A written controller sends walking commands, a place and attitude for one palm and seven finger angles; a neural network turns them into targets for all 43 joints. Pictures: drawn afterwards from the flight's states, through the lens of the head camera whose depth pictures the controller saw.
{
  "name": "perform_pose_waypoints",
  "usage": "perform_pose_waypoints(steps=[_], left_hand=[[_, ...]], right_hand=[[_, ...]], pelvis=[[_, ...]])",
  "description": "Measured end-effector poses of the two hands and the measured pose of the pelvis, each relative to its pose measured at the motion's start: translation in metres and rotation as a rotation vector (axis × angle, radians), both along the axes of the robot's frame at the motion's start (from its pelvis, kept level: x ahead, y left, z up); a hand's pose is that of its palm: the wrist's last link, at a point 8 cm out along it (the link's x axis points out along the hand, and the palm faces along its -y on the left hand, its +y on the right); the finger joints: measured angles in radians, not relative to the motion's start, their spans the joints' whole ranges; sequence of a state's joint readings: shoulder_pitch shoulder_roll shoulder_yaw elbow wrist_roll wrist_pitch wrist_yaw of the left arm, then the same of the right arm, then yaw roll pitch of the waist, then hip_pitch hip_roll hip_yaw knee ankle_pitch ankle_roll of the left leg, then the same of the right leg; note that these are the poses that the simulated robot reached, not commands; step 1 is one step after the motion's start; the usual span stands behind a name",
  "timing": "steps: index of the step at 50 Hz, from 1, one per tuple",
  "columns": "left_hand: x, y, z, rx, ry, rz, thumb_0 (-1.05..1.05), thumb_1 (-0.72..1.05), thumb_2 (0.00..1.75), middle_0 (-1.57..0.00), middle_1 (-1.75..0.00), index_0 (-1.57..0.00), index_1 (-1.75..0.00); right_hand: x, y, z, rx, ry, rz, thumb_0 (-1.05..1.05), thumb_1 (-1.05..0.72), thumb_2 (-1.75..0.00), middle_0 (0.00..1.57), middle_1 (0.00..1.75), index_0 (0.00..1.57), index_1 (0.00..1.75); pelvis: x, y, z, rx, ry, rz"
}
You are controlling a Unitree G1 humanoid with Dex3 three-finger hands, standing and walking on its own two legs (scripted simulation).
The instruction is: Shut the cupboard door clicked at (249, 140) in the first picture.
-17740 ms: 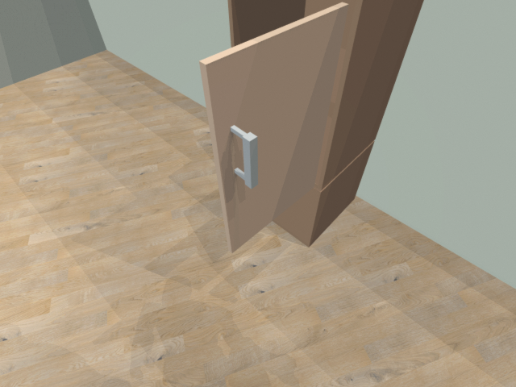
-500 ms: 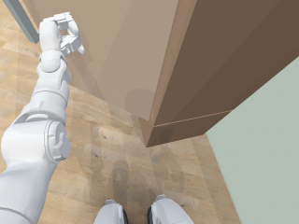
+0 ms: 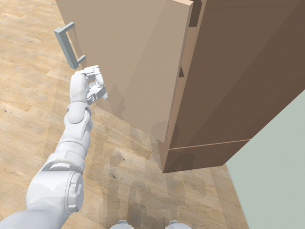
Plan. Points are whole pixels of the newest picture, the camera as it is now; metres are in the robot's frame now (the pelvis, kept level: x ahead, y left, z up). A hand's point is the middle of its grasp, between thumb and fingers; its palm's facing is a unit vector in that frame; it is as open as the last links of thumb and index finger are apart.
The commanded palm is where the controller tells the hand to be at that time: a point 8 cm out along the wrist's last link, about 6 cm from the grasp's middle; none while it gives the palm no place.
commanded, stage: pull the fist back off the door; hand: left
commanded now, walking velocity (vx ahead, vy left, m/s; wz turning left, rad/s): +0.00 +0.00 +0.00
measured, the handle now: (72, 46) +0.65 +0.22 +0.09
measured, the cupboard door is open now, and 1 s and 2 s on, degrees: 51 51 51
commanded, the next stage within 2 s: draw the hand back to the body in 0.08 s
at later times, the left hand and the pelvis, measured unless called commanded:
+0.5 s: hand (81, 101) +0.40 +0.15 +0.11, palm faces +0.05 -1.00 -0.02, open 3.1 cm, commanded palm +0.36 +0.20 +0.13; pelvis -0.01 +0.00 +0.02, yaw -1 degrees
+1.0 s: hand (16, 144) +0.28 +0.23 +0.16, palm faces +0.23 -0.94 -0.24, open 3.4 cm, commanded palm +0.23 +0.27 +0.18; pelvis +0.00 +0.02 +0.05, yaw +1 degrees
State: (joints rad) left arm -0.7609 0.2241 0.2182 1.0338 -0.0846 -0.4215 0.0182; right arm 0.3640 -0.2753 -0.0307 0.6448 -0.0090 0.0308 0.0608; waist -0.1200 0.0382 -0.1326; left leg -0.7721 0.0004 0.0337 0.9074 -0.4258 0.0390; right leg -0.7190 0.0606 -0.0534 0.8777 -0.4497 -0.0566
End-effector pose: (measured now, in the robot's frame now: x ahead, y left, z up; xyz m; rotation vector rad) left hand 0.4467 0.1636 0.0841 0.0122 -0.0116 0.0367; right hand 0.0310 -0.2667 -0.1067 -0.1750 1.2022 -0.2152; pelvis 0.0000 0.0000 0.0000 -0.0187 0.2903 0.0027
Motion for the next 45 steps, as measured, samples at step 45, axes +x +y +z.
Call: perform_pose_waypoints(steps=[45], left_hand=[[-0.179, 0.091, 0.081, 0.192, -0.039, 0.117, 0.02, 0.9, 0.9, -1.11, -1.29, -1.11, -1.29]], right_hand=[[0.15, 0.06, 0.085, 0.02, -0.517, 0.146, 0.01, -0.9, -0.9, 0.19, 0.3, 0.2, 0.3]], pelvis=[[-0.002, 0.018, 0.045, 0.01, -0.295, 0.007]])
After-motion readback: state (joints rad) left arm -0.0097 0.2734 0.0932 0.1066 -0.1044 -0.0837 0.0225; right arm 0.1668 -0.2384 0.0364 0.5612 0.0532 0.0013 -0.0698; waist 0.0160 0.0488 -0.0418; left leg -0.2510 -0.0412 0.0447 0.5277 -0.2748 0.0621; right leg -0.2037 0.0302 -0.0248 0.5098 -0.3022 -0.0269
